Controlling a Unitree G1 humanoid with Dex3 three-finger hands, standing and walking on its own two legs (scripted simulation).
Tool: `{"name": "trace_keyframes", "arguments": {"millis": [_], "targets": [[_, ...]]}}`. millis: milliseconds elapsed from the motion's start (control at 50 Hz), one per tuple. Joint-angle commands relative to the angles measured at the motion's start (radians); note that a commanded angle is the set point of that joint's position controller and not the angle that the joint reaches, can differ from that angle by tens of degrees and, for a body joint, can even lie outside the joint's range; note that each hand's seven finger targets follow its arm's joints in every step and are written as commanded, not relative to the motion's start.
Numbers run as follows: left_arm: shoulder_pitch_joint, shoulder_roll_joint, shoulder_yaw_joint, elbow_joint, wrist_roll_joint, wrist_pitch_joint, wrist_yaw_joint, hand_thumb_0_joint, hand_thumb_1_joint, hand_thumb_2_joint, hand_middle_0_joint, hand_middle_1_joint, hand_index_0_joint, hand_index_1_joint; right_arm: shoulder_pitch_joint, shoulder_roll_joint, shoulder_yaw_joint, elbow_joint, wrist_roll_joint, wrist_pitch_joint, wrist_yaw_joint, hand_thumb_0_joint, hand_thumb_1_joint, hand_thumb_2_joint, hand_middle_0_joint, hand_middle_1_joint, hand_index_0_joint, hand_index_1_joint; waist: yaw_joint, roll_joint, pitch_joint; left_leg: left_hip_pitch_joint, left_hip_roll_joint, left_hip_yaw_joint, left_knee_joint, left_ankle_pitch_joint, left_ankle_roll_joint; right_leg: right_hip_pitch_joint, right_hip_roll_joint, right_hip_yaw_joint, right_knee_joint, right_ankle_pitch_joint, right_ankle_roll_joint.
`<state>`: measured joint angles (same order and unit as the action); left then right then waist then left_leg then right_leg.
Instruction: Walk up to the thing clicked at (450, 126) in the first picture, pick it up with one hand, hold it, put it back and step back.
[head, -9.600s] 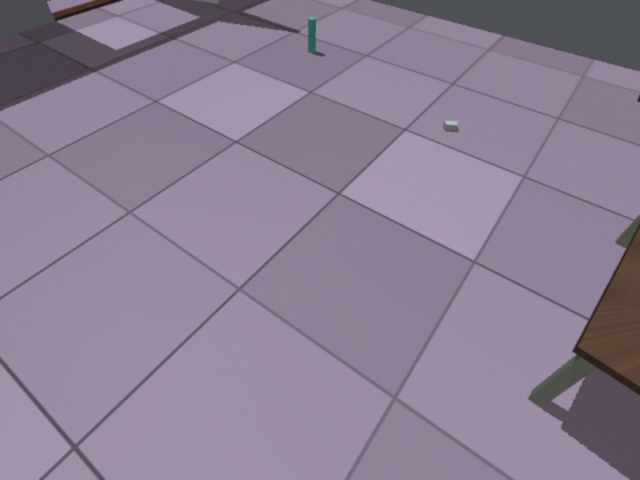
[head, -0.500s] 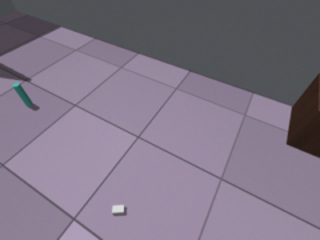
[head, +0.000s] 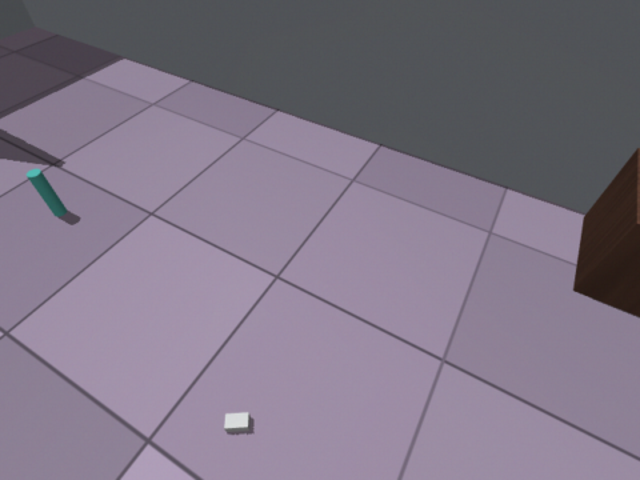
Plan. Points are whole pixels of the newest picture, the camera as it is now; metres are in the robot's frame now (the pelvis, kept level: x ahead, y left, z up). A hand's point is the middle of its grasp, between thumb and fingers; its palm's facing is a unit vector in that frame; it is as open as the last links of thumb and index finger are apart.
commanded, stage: stand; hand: left
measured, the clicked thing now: (237, 422) +0.40 +0.22 -0.76
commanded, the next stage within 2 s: walk up in 0.28 s
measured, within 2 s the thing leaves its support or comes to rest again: neither
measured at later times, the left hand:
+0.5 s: hand out of the picture +0.06 +0.25 -0.16, palm faces -0.04 -0.93 -0.37, open 7.3 cm
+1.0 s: hand (143, 460) +0.19 +0.25 -0.17, palm faces -0.07 -0.93 -0.35, open 7.3 cm
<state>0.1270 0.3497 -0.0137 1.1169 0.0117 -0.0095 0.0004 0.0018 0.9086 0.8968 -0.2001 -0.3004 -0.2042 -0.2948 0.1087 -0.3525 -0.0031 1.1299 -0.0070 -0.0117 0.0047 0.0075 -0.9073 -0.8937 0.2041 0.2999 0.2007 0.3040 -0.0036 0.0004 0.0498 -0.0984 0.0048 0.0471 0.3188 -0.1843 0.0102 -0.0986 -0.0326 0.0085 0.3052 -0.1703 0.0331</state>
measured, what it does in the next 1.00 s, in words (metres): steps on the spot: left foot, then right foot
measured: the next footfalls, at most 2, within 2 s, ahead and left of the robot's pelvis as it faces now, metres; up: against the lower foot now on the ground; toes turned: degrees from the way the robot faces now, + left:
left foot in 0.70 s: +0.11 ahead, +0.11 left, +0.00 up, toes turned -1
right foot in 0.92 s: +0.12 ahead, -0.14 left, +0.00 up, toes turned -1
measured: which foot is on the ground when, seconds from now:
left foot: down 0.00-0.52, up 0.54-0.68, down 0.70-1.00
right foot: down 0.00-0.72, up 0.74-0.90, down 0.92-1.00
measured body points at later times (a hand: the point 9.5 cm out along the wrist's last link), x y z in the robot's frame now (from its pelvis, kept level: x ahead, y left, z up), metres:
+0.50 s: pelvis +0.02 -0.01 -0.01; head +0.02 -0.01 +0.44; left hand +0.07 +0.30 -0.14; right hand +0.07 -0.32 -0.14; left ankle -0.01 +0.11 -0.75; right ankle +0.00 -0.14 -0.75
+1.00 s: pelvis +0.08 +0.00 -0.01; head +0.10 +0.01 +0.44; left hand +0.19 +0.30 -0.14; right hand +0.18 -0.30 -0.13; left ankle +0.07 +0.11 -0.75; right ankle +0.08 -0.14 -0.75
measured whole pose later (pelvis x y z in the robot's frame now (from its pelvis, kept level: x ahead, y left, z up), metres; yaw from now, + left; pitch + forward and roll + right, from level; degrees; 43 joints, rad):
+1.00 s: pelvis +0.08 +0.00 -0.01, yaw -3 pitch -4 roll +0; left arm 0.12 0.36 0.00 1.04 0.00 0.00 0.01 0.00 0.91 0.90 -0.20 -0.30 -0.20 -0.29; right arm 0.08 -0.34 -0.02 1.00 0.02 0.00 -0.01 0.01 -0.91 -0.89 0.21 0.30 0.20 0.30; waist 0.00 -0.01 0.10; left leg -0.13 0.02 0.05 0.49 -0.31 0.01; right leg -0.16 -0.02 0.03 0.47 -0.25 0.03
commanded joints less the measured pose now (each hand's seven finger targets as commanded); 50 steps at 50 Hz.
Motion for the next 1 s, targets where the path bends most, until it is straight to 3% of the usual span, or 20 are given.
{"name": "trace_keyframes", "arguments": {"millis": [0, 240, 320, 380, 420, 460, 500, 520, 600, 620, 660, 680, 700, 720, 740, 780, 840, 900, 940, 980], "targets": [[-0.037, 0.212, 0.048, -0.053, 0.002, -0.017, 0.011, 0.000, 0.900, 0.900, -0.200, -0.300, -0.200, -0.300, -0.039, -0.208, -0.042, -0.063, -0.002, -0.020, -0.011, 0.000, -0.900, -0.900, 0.200, 0.300, 0.200, 0.300, 0.001, 0.002, -0.070, 0.021, 0.135, -0.106, -0.059, 0.142, 0.011, -0.008, -0.107, 0.073, -0.036, 0.140, -0.046], [-0.038, 0.217, 0.049, -0.055, 0.003, -0.020, 0.010, 0.000, 0.900, 0.900, -0.200, -0.300, -0.200, -0.300, -0.035, -0.206, -0.043, -0.066, -0.004, -0.018, -0.009, 0.000, -0.900, -0.900, 0.200, 0.300, 0.200, 0.300, -0.001, -0.006, -0.062, 0.009, 0.134, -0.108, -0.062, 0.106, 0.015, -0.006, -0.107, 0.073, -0.046, 0.115, -0.047], [-0.009, 0.214, 0.073, -0.078, 0.017, -0.021, -0.005, 0.000, 0.900, 0.900, -0.200, -0.300, -0.200, -0.300, 0.019, -0.252, -0.086, -0.084, -0.022, -0.011, 0.004, 0.000, -0.900, -0.900, 0.200, 0.300, 0.200, 0.300, 0.002, 0.061, 0.011, -0.030, 0.148, -0.157, -0.111, -0.426, 0.087, -0.136, -0.001, -0.001, 0.082, -0.239, -0.060], [0.044, 0.209, 0.084, -0.080, 0.019, -0.021, -0.007, 0.000, 0.900, 0.900, -0.200, -0.300, -0.200, -0.300, -0.019, -0.256, -0.096, -0.130, -0.026, -0.007, 0.005, 0.000, -0.900, -0.900, 0.200, 0.300, 0.200, 0.300, 0.023, 0.096, 0.082, -0.143, 0.225, -0.218, -0.136, -0.452, 0.141, -0.126, 0.022, -0.024, 0.215, -0.233, -0.063], [0.066, 0.200, 0.081, -0.091, 0.018, -0.029, -0.006, 0.000, 0.900, 0.900, -0.200, -0.300, -0.200, -0.300, -0.029, -0.240, -0.090, -0.153, -0.025, -0.012, 0.007, 0.000, -0.900, -0.900, 0.200, 0.300, 0.200, 0.300, 0.039, 0.085, 0.078, -0.128, 0.196, -0.167, -0.053, -0.238, 0.123, -0.091, -0.001, 0.012, 0.121, -0.129, -0.071], [0.112, 0.243, 0.091, -0.090, 0.017, -0.045, 0.003, 0.000, 0.900, 0.900, -0.200, -0.300, -0.200, -0.300, -0.035, -0.204, -0.083, -0.182, -0.013, -0.012, 0.008, 0.000, -0.900, -0.900, 0.200, 0.300, 0.200, 0.300, 0.045, -0.030, 0.037, -0.172, 0.075, -0.030, 0.163, -0.068, 0.056, 0.013, -0.086, 0.157, 0.003, 0.085, -0.105], [0.121, 0.331, 0.114, -0.105, 0.020, -0.049, 0.012, 0.000, 0.900, 0.900, -0.200, -0.300, -0.200, -0.300, -0.031, -0.169, -0.074, -0.208, -0.016, -0.004, 0.007, 0.000, -0.900, -0.900, 0.200, 0.300, 0.200, 0.300, 0.054, -0.130, 0.042, -0.297, -0.014, -0.002, 0.340, -0.317, 0.007, 0.072, -0.253, 0.388, -0.060, 0.056, -0.226], [0.116, 0.339, 0.120, -0.124, 0.024, -0.048, 0.015, 0.000, 0.900, 0.900, -0.200, -0.300, -0.200, -0.300, -0.023, -0.180, -0.078, -0.212, -0.020, -0.006, 0.005, 0.000, -0.900, -0.900, 0.200, 0.300, 0.200, 0.300, 0.058, -0.133, 0.049, -0.325, 0.011, -0.046, 0.401, -0.378, 0.010, 0.074, -0.301, 0.424, -0.055, 0.116, -0.277], [0.105, 0.276, 0.107, -0.168, 0.017, -0.042, 0.020, 0.000, 0.900, 0.900, -0.200, -0.300, -0.200, -0.300, 0.022, -0.173, -0.076, -0.229, -0.009, -0.018, 0.004, 0.000, -0.900, -0.900, 0.200, 0.300, 0.200, 0.300, 0.033, -0.177, -0.034, -0.304, 0.039, -0.067, 0.304, -0.303, 0.013, 0.203, -0.247, 0.251, 0.059, 0.570, -0.238], [0.079, 0.264, 0.102, -0.176, 0.012, -0.038, 0.021, 0.000, 0.900, 0.900, -0.200, -0.300, -0.200, -0.300, 0.052, -0.168, -0.079, -0.221, -0.007, -0.020, 0.003, 0.000, -0.900, -0.900, 0.200, 0.300, 0.200, 0.300, 0.013, -0.174, -0.065, -0.224, 0.032, -0.055, 0.224, -0.224, 0.016, 0.168, -0.219, 0.197, 0.095, 0.582, -0.212], [0.001, 0.235, 0.086, -0.207, -0.006, -0.023, 0.019, 0.000, 0.900, 0.900, -0.200, -0.300, -0.200, -0.300, 0.142, -0.188, -0.095, -0.186, -0.013, -0.026, -0.004, 0.000, -0.900, -0.900, 0.200, 0.300, 0.200, 0.300, -0.049, -0.103, -0.125, 0.046, 0.057, -0.065, -0.037, 0.182, 0.027, 0.013, -0.118, 0.061, 0.224, 0.468, -0.105], [-0.005, 0.194, 0.075, -0.219, -0.019, -0.020, 0.017, 0.000, 0.900, 0.900, -0.200, -0.300, -0.200, -0.300, 0.177, -0.254, -0.118, -0.167, -0.020, -0.028, -0.011, 0.000, -0.900, -0.900, 0.200, 0.300, 0.200, 0.300, -0.062, 0.036, -0.184, 0.239, 0.169, -0.208, -0.008, 0.448, 0.067, -0.150, -0.021, 0.006, 0.373, 0.290, -0.045], [-0.008, 0.156, 0.065, -0.219, -0.025, -0.011, 0.018, 0.000, 0.900, 0.900, -0.200, -0.300, -0.200, -0.300, 0.162, -0.280, -0.123, -0.177, -0.020, -0.032, -0.019, 0.000, -0.900, -0.900, 0.200, 0.300, 0.200, 0.300, -0.063, 0.112, -0.168, 0.318, 0.285, -0.338, -0.007, 0.592, 0.136, -0.303, 0.071, 0.009, 0.446, -0.140, -0.023], [0.052, 0.178, 0.070, -0.194, -0.021, 0.008, 0.025, 0.000, 0.900, 0.900, -0.200, -0.300, -0.200, -0.300, 0.107, -0.274, -0.114, -0.201, -0.013, -0.036, -0.024, 0.000, -0.900, -0.900, 0.200, 0.300, 0.200, 0.300, -0.017, 0.072, -0.161, 0.187, 0.354, -0.356, 0.012, 0.465, 0.205, -0.225, 0.044, 0.063, 0.469, -0.408, -0.038], [0.075, 0.203, 0.072, -0.174, -0.023, 0.012, 0.025, 0.000, 0.900, 0.900, -0.200, -0.300, -0.200, -0.300, 0.066, -0.277, -0.108, -0.204, -0.004, -0.035, -0.022, 0.000, -0.900, -0.900, 0.200, 0.300, 0.200, 0.300, -0.003, 0.093, -0.107, 0.038, 0.360, -0.317, 0.010, 0.390, 0.241, -0.148, 0.011, 0.070, 0.477, -0.465, -0.047], [0.056, 0.191, 0.070, -0.158, -0.016, 0.010, 0.016, 0.000, 0.900, 0.900, -0.200, -0.300, -0.200, -0.300, -0.013, -0.240, -0.090, -0.212, -0.013, -0.029, -0.021, 0.000, -0.900, -0.900, 0.200, 0.300, 0.200, 0.300, 0.017, 0.133, -0.038, 0.022, 0.286, -0.222, 0.015, 0.385, 0.180, -0.169, 0.000, 0.075, 0.388, -0.421, -0.059], [0.073, 0.190, 0.071, -0.129, -0.015, -0.003, 0.019, 0.000, 0.900, 0.900, -0.200, -0.300, -0.200, -0.300, -0.032, -0.234, -0.081, -0.202, -0.002, -0.025, -0.025, 0.000, -0.900, -0.900, 0.200, 0.300, 0.200, 0.300, 0.030, 0.158, -0.047, 0.052, 0.207, -0.132, 0.127, 0.575, 0.089, -0.106, -0.009, 0.030, 0.137, -0.080, -0.051], [0.053, 0.232, 0.079, -0.109, -0.011, -0.009, 0.024, 0.000, 0.900, 0.900, -0.200, -0.300, -0.200, -0.300, -0.039, -0.207, -0.071, -0.199, 0.031, -0.008, -0.022, 0.000, -0.900, -0.900, 0.200, 0.300, 0.200, 0.300, 0.017, 0.063, -0.106, -0.030, 0.119, -0.071, 0.149, 0.341, 0.017, 0.058, -0.077, 0.094, 0.098, 0.405, -0.086], [-0.023, 0.248, 0.069, -0.127, -0.013, -0.008, 0.016, 0.000, 0.900, 0.900, -0.200, -0.300, -0.200, -0.300, -0.024, -0.189, -0.067, -0.183, 0.032, 0.003, -0.018, 0.000, -0.900, -0.900, 0.200, 0.300, 0.200, 0.300, -0.006, 0.018, -0.081, -0.031, 0.094, -0.084, 0.046, 0.060, 0.015, -0.026, -0.126, 0.126, 0.100, 0.274, -0.101], [-0.080, 0.219, 0.059, -0.126, -0.014, 0.001, 0.010, 0.000, 0.900, 0.900, -0.200, -0.300, -0.200, -0.300, -0.046, -0.209, -0.069, -0.153, 0.012, -0.001, -0.019, 0.000, -0.900, -0.900, 0.200, 0.300, 0.200, 0.300, -0.002, -0.017, -0.020, 0.005, 0.131, -0.115, -0.013, 0.094, 0.018, -0.076, -0.088, 0.100, 0.090, 0.197, -0.072]]}}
